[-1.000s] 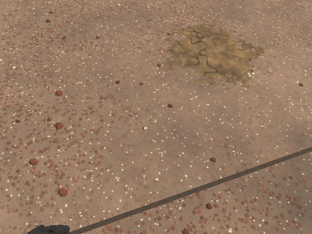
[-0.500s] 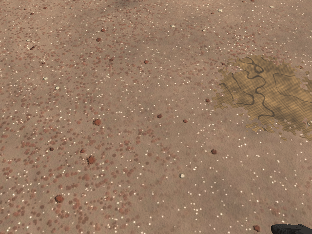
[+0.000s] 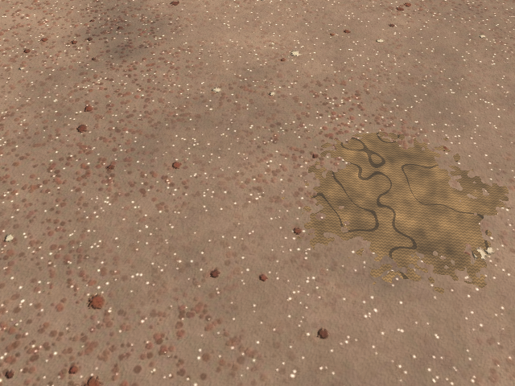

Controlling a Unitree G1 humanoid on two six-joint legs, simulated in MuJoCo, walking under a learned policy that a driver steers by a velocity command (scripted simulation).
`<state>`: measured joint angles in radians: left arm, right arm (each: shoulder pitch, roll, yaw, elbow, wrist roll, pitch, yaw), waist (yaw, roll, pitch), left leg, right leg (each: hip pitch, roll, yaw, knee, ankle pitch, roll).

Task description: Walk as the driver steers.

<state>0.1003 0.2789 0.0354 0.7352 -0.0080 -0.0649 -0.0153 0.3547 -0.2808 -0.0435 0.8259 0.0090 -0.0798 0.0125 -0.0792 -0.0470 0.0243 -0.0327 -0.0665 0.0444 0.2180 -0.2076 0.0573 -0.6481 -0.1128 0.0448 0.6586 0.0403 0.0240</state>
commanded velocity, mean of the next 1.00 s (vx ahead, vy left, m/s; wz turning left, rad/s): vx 0.50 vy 0.00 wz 0.47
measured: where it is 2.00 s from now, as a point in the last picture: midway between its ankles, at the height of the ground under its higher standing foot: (136, 276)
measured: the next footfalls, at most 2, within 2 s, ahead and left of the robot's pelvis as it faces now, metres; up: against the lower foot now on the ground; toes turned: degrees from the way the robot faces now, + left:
right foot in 0.14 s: +0.26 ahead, -0.15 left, +0.00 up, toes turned +2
left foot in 0.68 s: +0.49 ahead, +0.16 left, +0.00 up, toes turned +23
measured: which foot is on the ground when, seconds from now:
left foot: down 0.00-0.16, up 0.18-0.66, down 0.68-1.00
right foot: up 0.00-0.12, down 0.14-0.68, up 0.70-1.00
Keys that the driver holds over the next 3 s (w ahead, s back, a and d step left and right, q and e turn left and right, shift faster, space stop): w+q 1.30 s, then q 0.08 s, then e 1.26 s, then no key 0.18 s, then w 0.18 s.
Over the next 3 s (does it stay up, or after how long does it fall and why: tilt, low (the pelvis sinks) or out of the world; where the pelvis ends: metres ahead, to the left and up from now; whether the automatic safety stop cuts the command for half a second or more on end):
stays up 0.85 0.26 0.00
